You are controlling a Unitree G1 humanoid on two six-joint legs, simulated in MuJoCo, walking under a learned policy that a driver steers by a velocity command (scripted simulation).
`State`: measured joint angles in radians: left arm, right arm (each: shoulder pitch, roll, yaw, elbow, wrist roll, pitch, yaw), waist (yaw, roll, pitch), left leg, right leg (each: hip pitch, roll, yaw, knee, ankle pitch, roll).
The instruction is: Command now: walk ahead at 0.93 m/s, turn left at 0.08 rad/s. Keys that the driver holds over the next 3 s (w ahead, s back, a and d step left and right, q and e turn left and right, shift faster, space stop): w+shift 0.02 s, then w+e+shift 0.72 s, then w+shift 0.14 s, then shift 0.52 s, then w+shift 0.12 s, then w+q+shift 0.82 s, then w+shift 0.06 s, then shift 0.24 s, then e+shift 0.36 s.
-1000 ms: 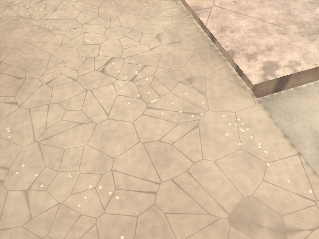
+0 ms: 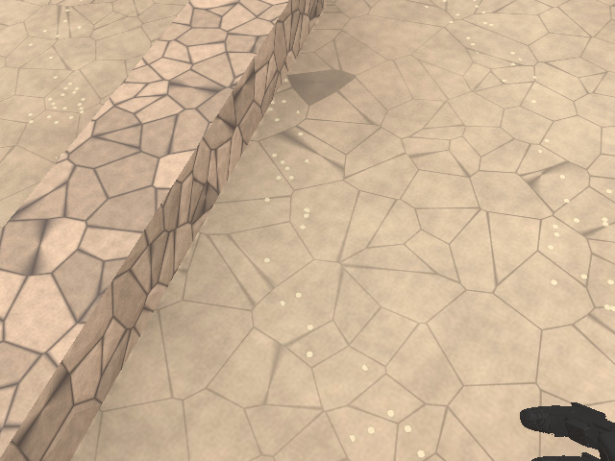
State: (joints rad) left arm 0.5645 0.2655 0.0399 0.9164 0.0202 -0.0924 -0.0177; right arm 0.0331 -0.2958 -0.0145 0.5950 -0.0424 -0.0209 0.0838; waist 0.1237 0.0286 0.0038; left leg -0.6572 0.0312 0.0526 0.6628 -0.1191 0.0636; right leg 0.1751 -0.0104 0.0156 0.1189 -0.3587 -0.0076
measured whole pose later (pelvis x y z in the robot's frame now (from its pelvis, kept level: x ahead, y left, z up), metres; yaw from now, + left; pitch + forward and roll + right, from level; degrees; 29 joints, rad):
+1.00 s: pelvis +0.89 -0.14 -0.01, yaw -39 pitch +2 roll +1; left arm 0.40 0.35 0.08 0.89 -0.01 -0.08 0.01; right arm 0.05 -0.28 0.01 0.67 -0.06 -0.10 0.01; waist 0.08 -0.01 0.07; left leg -0.52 0.02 0.03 0.57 -0.08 0.01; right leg -0.02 0.15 0.20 0.92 -0.48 -0.09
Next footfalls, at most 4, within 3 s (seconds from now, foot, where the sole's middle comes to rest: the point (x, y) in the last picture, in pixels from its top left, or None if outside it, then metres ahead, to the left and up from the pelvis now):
0.06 left None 0.23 0.12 -0.77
0.54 right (404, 384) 0.64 -0.07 -0.77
0.96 left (435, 223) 1.10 -0.14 -0.77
1.36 right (545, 227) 1.12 -0.43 -0.76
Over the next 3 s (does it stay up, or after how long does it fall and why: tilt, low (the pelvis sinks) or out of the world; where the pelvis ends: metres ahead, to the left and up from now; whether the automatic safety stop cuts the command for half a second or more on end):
stays up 1.92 -0.47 0.01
